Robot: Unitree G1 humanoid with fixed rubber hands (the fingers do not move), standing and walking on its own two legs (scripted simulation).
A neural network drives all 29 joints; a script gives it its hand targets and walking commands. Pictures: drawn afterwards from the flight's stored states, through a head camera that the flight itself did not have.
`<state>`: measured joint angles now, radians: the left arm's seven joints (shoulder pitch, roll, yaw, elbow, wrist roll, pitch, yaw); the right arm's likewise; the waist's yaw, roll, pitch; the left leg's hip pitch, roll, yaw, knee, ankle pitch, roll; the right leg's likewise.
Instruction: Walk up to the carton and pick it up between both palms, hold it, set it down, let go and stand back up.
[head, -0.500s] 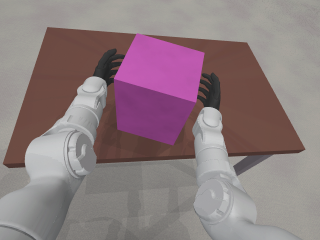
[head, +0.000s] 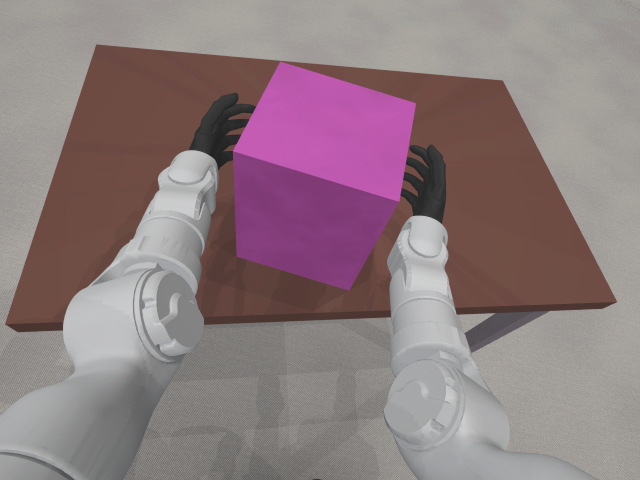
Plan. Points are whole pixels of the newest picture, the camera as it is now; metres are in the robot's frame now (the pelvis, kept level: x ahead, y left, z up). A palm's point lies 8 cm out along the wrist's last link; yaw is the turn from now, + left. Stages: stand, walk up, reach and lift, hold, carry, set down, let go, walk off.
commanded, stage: set down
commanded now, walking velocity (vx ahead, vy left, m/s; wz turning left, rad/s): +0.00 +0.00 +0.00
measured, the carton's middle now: (317, 187) +0.49 -0.04 +0.02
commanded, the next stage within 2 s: none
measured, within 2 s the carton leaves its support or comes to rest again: neither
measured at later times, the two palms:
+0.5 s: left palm (208, 156) +0.48 +0.11 +0.08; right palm (425, 212) +0.40 -0.15 +0.08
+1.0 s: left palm (208, 169) +0.49 +0.12 +0.04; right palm (416, 226) +0.41 -0.16 +0.04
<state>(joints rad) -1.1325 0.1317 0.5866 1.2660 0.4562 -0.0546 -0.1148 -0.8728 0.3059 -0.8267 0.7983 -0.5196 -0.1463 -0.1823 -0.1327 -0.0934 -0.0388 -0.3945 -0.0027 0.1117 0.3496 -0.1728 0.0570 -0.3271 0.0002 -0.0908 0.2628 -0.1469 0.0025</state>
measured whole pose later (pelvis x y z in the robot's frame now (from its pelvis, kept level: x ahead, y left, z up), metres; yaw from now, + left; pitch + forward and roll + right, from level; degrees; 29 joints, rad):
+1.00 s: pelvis +0.00 +0.00 -0.01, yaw -2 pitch +20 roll -2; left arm -1.15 0.28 0.27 1.44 0.13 -0.09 -0.03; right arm -0.92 0.18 -0.54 1.07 -0.27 -0.11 -0.24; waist -0.18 -0.06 -0.14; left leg -0.60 0.03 0.13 0.46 -0.21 0.06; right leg -0.53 0.02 -0.07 0.34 -0.16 0.00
